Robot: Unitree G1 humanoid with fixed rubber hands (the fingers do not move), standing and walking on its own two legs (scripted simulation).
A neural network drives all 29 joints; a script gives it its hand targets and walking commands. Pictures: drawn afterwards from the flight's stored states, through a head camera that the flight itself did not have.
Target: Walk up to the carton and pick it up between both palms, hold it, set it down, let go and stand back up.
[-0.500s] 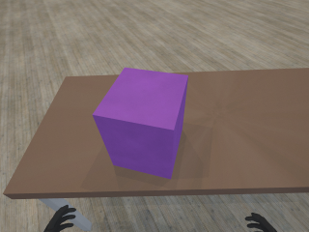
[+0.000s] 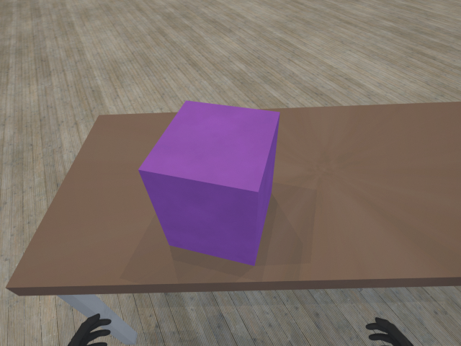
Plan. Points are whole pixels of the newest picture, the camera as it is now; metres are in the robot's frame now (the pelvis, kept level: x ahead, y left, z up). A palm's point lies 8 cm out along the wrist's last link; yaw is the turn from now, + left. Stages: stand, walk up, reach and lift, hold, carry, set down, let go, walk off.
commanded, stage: stand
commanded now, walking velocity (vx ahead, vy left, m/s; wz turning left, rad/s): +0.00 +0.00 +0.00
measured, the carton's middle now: (220, 183) +0.45 +0.00 +0.03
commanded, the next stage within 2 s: none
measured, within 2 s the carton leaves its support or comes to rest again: neither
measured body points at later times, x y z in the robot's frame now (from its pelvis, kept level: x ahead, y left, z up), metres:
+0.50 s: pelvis -0.01 +0.00 +0.00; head +0.00 -0.02 +0.45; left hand +0.17 +0.27 -0.07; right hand +0.12 -0.30 -0.10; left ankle -0.03 +0.14 -0.74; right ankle +0.01 -0.11 -0.74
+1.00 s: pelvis -0.01 +0.00 +0.00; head -0.01 -0.03 +0.45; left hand +0.16 +0.27 -0.07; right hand +0.11 -0.30 -0.10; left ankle -0.03 +0.14 -0.74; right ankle +0.01 -0.11 -0.74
